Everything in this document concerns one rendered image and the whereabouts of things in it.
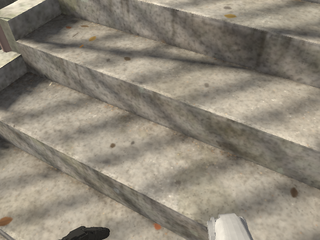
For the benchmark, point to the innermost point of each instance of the left robot hand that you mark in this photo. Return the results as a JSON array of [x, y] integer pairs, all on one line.
[[88, 233]]

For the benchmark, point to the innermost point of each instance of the robot right thigh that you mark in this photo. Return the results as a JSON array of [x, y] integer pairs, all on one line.
[[228, 226]]

